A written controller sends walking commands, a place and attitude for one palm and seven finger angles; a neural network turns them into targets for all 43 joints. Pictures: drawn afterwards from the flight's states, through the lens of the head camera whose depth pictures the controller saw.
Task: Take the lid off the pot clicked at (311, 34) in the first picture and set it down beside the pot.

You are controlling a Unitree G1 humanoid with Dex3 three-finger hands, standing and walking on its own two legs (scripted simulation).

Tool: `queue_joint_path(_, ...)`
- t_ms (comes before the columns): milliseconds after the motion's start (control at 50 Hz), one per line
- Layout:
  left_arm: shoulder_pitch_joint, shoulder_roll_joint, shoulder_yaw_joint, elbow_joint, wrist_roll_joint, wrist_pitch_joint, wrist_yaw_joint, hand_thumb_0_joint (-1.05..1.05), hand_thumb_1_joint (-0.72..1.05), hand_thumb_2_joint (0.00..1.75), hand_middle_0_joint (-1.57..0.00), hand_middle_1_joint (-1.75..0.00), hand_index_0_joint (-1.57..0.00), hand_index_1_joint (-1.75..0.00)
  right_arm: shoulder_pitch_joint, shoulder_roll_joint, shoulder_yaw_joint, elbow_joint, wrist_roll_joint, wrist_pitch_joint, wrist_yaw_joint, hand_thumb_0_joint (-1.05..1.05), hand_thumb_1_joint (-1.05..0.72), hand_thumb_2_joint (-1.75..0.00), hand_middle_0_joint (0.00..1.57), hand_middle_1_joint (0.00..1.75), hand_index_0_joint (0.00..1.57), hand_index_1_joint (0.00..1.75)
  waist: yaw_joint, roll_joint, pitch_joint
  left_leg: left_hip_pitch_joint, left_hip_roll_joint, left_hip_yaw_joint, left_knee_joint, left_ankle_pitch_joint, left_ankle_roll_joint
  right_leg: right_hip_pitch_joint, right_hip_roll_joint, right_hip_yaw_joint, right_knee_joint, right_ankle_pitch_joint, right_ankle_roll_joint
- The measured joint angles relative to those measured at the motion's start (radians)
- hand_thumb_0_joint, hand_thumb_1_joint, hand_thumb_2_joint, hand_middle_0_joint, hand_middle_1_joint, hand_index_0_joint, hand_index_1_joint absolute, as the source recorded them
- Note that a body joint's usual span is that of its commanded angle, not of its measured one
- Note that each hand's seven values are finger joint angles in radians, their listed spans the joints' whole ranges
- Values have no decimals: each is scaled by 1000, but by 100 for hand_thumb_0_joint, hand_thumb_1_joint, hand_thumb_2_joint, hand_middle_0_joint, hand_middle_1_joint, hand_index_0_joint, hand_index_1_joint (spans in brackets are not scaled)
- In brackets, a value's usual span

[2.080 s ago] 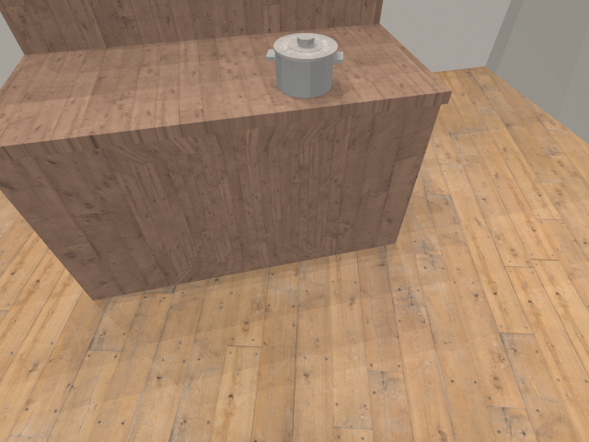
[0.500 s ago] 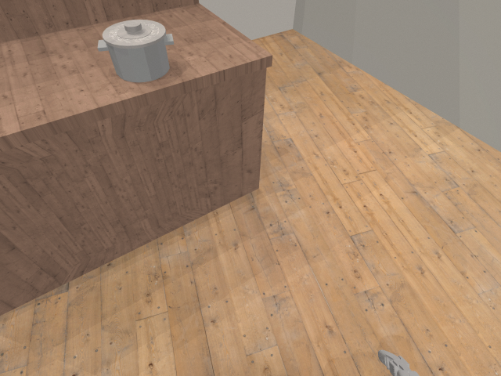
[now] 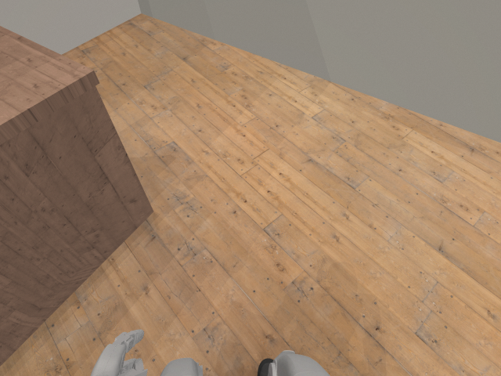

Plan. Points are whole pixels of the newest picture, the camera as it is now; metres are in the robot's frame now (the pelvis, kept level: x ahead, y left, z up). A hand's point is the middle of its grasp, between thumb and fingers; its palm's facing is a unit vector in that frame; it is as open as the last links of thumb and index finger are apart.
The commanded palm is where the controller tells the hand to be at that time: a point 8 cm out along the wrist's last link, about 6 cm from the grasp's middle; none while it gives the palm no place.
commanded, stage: walk to a spot facing it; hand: left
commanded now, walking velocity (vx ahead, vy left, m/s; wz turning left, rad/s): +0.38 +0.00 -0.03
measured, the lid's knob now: out of the picture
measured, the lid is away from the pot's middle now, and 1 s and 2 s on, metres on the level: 0.00 0.00 0.00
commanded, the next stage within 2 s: turn to face it in 0.28 s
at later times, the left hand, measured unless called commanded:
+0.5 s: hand out of the picture +0.14 +0.21 -0.16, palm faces +0.07 -0.98 -0.18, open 7.4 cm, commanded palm none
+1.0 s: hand (161, 264) +0.34 +0.18 -0.13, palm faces +0.34 -0.91 -0.24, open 7.4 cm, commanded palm none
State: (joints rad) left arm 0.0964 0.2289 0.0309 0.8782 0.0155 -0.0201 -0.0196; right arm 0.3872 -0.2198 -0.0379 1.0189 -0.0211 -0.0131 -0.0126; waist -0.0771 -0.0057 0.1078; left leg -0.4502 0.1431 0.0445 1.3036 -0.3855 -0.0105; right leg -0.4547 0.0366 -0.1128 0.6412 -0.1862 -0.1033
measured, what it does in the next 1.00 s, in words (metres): walks ahead, turning left: left foot, then right foot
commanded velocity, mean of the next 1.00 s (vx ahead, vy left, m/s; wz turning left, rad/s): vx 0.11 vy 0.00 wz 0.41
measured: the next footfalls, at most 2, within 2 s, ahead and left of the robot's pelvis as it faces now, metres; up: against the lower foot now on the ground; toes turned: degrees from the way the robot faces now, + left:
left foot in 0.42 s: +0.26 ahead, +0.14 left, +0.00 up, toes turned +6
right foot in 0.80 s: +0.40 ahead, -0.11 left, +0.00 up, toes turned +6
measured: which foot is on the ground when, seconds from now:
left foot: up 0.00-0.40, down 0.42-0.80, up 0.82-1.00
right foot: down 0.00-0.42, up 0.44-0.78, down 0.80-1.00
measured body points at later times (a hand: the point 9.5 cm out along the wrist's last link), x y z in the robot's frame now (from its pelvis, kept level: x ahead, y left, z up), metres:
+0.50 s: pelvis +0.20 +0.03 +0.02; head +0.20 +0.05 +0.47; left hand +0.14 +0.26 -0.15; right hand +0.29 -0.20 -0.11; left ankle +0.22 +0.13 -0.71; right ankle +0.12 -0.06 -0.66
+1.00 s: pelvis +0.30 -0.03 +0.02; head +0.32 -0.04 +0.47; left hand +0.32 +0.23 -0.11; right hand +0.43 -0.26 -0.13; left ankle +0.25 +0.09 -0.64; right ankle +0.36 -0.11 -0.71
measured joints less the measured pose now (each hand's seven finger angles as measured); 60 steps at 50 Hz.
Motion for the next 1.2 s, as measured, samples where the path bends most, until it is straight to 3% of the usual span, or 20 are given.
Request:
queue_joint_path(80, 42, -33, -8, 44, 5, -1, 8, 1, 91, 90, -20, -29, -20, -30, -44, 26, -1, -38, -6, -2, 5, 1, -91, -89, 19, 30, 19, 29, -3, 0, -47, -99, 6, 26, -181, 69, -10, 94, 27, 13, -111, 10, -11)
queue_joint_path(140, 73, -37, 8, 60, -1, -14, 17, 0, 93, 90, -20, -30, -21, -30, -62, 57, 0, -43, -6, -3, 14, 1, -91, -89, 19, 30, 19, 29, 19, -4, -85, -104, -3, 38, -316, 102, -14, 159, 42, 22, -177, 7, -14)
queue_joint_path(200, 113, -33, 12, 79, 1, -26, 16, 0, 93, 90, -20, -30, -21, -30, -82, 78, -5, -31, -7, -3, 14, 1, -92, -89, 20, 30, 19, 29, 44, -5, -113, -76, -20, 40, -418, 112, -11, 222, 52, 27, -227, -6, -13)
queue_joint_path(340, 238, -28, 19, 144, 7, -40, 22, 0, 92, 90, -20, -30, -21, -30, -136, 66, -12, -17, 1, -13, 25, 1, -93, -89, 20, 30, 20, 30, 99, -19, -134, 21, -55, 39, -574, 86, 2, 348, 47, 35, -280, -75, 11)
queue_joint_path(400, 292, -25, 19, 182, 3, -37, 23, 0, 91, 90, -20, -30, -20, -30, -164, 62, -5, -25, 1, -31, 21, 1, -92, -89, 20, 30, 20, 29, 110, -31, -121, 103, -74, 62, -717, 125, 15, 378, 26, 36, -233, -141, 33)
queue_joint_path(420, 313, -29, 19, 193, -1, -35, 23, 1, 91, 90, -20, -30, -20, -30, -171, 55, 0, -33, -1, -45, 17, 1, -92, -89, 20, 30, 20, 30, 112, -25, -116, 138, -74, 59, -768, 176, 36, 361, 24, 38, -165, -176, 42)
queue_joint_path(500, 319, -25, 14, 242, 1, -1, 26, 1, 91, 90, -19, -29, -20, -30, -175, 68, 15, -39, 0, -63, -2, 0, -91, -89, 20, 30, 20, 30, 97, -52, -93, 184, -111, 78, -734, 110, 48, 167, -32, 48, 344, -294, 86)
queue_joint_path(540, 290, -23, 16, 236, 3, 11, 26, 1, 91, 90, -19, -29, -20, -30, -150, 78, 21, -25, 4, -61, -9, 0, -91, -89, 20, 30, 20, 29, 94, -52, -89, 218, -128, 61, -780, 115, 41, 85, -61, 48, 431, -261, 109)
queue_joint_path(660, 190, -43, 22, 147, 1, 25, 27, 1, 91, 90, -19, -29, -20, -30, -87, 67, 10, 29, 12, -17, -10, 0, -93, -89, 20, 30, 20, 30, 96, -29, -83, 266, -157, -10, -858, 132, 37, -36, -118, 85, 308, -156, 164)
queue_joint_path(780, 115, -52, 26, 81, -3, 26, 28, 1, 91, 90, -19, -29, -20, -30, -67, 57, -12, 22, 8, 22, -4, 0, -91, -89, 20, 30, 20, 30, 58, 8, -75, 252, -149, -87, -764, 52, -4, 51, -93, 69, 26, -79, 177)
queue_joint_path(800, 111, -47, 25, 66, -1, 16, 28, 1, 91, 90, -19, -29, -20, -30, -59, 55, -16, 14, 11, 26, -3, 1, -91, -89, 20, 30, 20, 30, 55, 4, -80, 232, -156, -97, -716, 25, -9, 83, -97, 66, -44, -37, 165)
queue_joint_path(860, 75, -63, 19, 42, 3, 5, 36, 1, 91, 90, -20, -29, -20, -30, -81, 29, -35, 1, 12, 49, -4, 1, -91, -89, 20, 30, 20, 30, 46, 38, -64, 107, -149, -94, -398, -139, -8, 89, -103, 5, 1, -72, 96)
queue_joint_path(900, 67, -72, 15, 26, 5, 5, 43, 1, 91, 90, -20, -30, -20, -30, -101, 11, -43, -6, 7, 60, 2, 1, -91, -89, 20, 30, 20, 30, 49, 43, -57, 36, -136, -59, -225, -134, -14, 120, -116, -31, -16, -85, 80)
queue_joint_path(940, 69, -75, 11, 18, 8, 7, 48, 1, 91, 90, -20, -30, -21, -30, -125, -3, -48, -18, 5, 66, 9, 1, -91, -89, 20, 30, 20, 29, 52, 36, -54, -4, -122, -26, -158, -109, -24, 151, -129, -58, -48, -79, 80)
queue_joint_path(1080, 107, -48, 9, 21, 15, 23, 46, 1, 90, 90, -20, -30, -21, -30, -216, -21, -49, -86, 9, 70, 25, 1, -91, -90, 19, 30, 19, 29, 75, -14, -44, 15, -101, 38, -355, -70, -37, 204, -175, -132, -94, -78, 85)
queue_joint_path(1160, 136, -12, 21, 30, 14, 36, 41, 1, 90, 90, -20, -30, -21, -30, -254, -19, -40, -126, 12, 61, 30, 1, -91, -90, 19, 30, 19, 29, 96, -40, -33, 85, -104, 62, -538, -30, -25, 201, -200, -173, -52, -108, 101)
queue_joint_path(1200, 161, 6, 30, 31, 7, 46, 37, 1, 90, 90, -20, -30, -21, -30, -258, -24, -34, -148, 10, 48, 34, 1, -91, -90, 19, 30, 19, 29, 99, -42, -41, 146, -105, 67, -682, 78, -2, 181, -216, -193, 14, -146, 117)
